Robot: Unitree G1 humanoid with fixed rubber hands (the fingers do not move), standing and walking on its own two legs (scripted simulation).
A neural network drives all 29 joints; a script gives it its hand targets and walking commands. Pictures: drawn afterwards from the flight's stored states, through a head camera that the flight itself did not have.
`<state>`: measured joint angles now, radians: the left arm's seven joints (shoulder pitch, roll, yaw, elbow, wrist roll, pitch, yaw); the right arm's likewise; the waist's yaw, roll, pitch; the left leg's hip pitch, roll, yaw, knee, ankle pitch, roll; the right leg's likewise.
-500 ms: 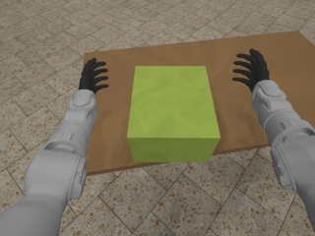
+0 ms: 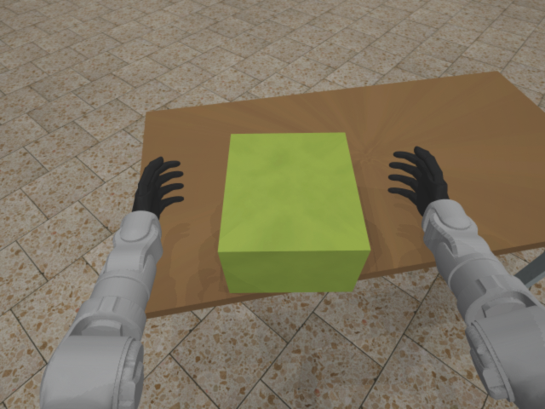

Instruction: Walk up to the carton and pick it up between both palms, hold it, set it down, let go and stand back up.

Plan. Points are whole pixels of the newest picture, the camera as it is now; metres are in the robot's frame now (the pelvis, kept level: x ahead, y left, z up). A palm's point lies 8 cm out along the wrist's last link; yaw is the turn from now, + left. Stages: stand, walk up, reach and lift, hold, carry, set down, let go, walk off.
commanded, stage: set down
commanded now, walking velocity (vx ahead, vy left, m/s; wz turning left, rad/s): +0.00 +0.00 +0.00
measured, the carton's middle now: (289, 209) +0.48 +0.02 -0.04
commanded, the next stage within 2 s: none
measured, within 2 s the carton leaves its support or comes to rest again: neither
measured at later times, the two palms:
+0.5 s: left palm (146, 253) +0.34 +0.24 +0.03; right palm (444, 249) +0.36 -0.21 +0.04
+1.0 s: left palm (145, 308) +0.27 +0.23 -0.01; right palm (448, 316) +0.28 -0.21 -0.01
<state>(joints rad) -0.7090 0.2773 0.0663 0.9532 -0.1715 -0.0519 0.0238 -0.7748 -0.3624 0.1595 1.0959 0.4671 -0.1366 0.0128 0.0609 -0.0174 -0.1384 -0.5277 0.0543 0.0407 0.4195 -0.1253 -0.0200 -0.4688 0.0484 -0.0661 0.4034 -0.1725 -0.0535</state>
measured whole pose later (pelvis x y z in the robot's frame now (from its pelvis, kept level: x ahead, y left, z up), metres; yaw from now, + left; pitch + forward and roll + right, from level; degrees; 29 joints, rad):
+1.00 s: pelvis +0.01 +0.00 +0.00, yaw +0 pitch +1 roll +0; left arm -0.09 0.20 0.03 0.73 -0.17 -0.32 0.05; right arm -0.11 -0.25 0.11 0.82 0.35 -0.40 0.06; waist 0.02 -0.02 -0.04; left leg -0.27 0.03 0.02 0.47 -0.21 -0.02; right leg -0.22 0.04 -0.05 0.47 -0.27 -0.05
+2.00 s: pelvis +0.04 +0.01 +0.01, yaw -2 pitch -4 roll +0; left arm 0.18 0.18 0.05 0.61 -0.03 -0.11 0.01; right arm 0.14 -0.18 0.04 0.78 0.09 -0.36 0.03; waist 0.02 -0.01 0.07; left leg -0.07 0.02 0.05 0.37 -0.22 -0.01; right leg -0.03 0.04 0.00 0.36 -0.26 -0.04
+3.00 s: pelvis +0.03 +0.01 +0.00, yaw +1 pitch -1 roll +0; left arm 0.18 0.23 0.02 0.66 0.04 0.02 -0.01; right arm 0.26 -0.22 -0.03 0.76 -0.03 -0.01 0.03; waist 0.01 0.00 0.01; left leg -0.21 0.02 0.01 0.45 -0.22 -0.01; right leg -0.14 0.03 -0.06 0.41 -0.26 -0.04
